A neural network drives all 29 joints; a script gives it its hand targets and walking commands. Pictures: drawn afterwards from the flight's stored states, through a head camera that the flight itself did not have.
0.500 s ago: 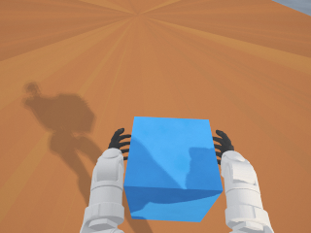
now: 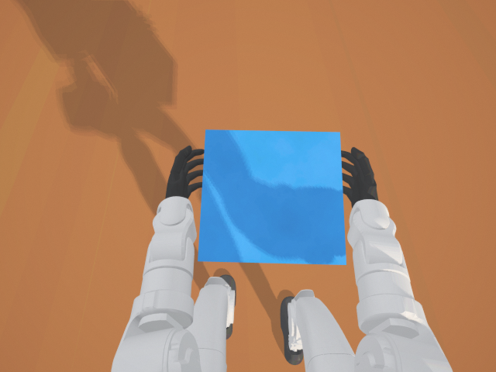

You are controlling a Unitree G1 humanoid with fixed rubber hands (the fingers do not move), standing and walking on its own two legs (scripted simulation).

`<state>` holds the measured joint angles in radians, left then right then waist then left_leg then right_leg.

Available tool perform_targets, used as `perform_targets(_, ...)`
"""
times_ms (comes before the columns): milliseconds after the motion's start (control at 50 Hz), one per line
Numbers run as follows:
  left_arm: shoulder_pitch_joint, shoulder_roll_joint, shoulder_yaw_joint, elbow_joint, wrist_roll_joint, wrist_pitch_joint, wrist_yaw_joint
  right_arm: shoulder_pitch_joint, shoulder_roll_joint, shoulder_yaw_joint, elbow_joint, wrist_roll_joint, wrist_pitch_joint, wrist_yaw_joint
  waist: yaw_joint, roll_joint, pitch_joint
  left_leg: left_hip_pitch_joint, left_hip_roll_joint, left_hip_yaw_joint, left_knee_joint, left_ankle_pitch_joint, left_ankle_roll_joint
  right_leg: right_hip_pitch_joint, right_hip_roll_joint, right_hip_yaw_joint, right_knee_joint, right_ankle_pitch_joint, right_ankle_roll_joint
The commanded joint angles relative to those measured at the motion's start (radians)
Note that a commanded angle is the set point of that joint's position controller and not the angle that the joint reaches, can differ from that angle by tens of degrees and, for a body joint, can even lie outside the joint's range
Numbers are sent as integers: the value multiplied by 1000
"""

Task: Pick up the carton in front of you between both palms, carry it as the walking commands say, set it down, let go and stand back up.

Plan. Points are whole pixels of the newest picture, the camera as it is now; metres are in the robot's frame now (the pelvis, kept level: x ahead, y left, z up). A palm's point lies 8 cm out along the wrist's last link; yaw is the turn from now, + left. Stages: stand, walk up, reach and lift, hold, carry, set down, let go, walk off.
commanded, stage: set down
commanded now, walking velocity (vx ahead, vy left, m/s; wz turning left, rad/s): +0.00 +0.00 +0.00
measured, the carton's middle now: (267, 206) +0.37 +0.00 -0.15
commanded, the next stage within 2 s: none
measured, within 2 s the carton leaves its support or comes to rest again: neither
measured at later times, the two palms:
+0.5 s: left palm (197, 189) +0.41 +0.15 -0.22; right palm (337, 193) +0.41 -0.15 -0.21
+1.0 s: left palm (211, 194) +0.44 +0.14 -0.38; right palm (323, 197) +0.44 -0.16 -0.37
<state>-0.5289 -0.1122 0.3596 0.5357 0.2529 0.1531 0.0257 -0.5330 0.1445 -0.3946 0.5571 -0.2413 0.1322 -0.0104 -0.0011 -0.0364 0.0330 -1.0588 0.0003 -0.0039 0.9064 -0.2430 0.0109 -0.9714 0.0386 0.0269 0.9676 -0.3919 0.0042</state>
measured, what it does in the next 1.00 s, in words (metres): lowers itself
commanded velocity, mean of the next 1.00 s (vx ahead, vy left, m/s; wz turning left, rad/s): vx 0.00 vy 0.00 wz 0.00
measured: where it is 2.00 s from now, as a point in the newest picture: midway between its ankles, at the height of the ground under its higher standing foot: (257, 330)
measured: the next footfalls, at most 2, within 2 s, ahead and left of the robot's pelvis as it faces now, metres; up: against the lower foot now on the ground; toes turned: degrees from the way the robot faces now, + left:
none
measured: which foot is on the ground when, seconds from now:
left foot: down 0.00-1.00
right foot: down 0.00-1.00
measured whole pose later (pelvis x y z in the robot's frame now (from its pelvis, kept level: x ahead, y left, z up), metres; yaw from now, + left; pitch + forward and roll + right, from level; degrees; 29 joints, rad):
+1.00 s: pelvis -0.05 +0.00 -0.26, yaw -3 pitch +47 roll -3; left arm -1.06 0.04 0.36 0.73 0.15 0.22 0.11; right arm -1.05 -0.05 -0.43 0.75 -0.10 0.19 -0.06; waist -0.01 -0.02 -0.07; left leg -2.25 0.00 -0.02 1.84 -0.41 0.01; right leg -2.13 0.07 -0.01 1.93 -0.62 0.02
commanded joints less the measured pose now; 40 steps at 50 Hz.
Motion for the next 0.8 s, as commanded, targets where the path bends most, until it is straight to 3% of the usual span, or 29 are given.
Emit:
perform_targets(0, -492, -799, -591, -20, -114, -64, -160, -493, 810, 600, -31, 131, -72, 136, 16, 43, -1050, 641, -119, -66, 154, 500, -7, -20, 111, 40, 2, 382, 17)
perform_targets(140, -557, -793, -519, 52, -94, 6, -198, -569, 860, 563, 15, 131, 11, 117, 33, 16, -930, 232, -137, -9, 245, 132, -3, -162, 119, 41, 86, 135, 38)
perform_targets(200, -606, -801, -477, 101, -84, 36, -215, -621, 873, 522, 51, 114, 43, 122, 30, 14, -894, 120, -140, -1, 290, 61, -2, -233, 125, 34, 124, 69, 36)
perform_targets(340, -691, -806, -426, 163, -84, 50, -208, -712, 848, 464, 105, 103, 54, 127, 15, 36, -956, -28, -150, 1, 414, 57, -11, -387, 138, 12, 261, 68, 27)
perform_targets(620, -861, -797, -506, 118, -161, 40, -115, -886, 747, 504, 86, 194, 33, 139, 4, 82, -1166, -110, -151, 2, 637, 98, -44, -672, 161, -50, 535, 43, 22)
perform_targets(780, -964, -771, -498, 134, -176, 44, -89, -983, 688, 470, 115, 208, 41, 159, -7, 93, -1168, -177, -149, 0, 740, 78, -47, -834, 157, -71, 650, 7, 20)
